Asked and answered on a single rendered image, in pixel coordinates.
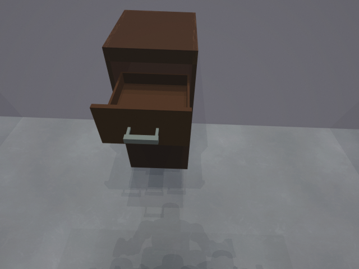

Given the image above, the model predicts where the drawer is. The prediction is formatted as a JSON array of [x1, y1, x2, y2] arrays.
[[90, 72, 192, 146]]

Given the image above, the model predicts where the handle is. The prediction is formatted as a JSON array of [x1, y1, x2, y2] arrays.
[[123, 127, 159, 145]]

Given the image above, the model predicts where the cabinet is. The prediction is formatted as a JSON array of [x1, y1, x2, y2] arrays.
[[102, 10, 198, 169]]

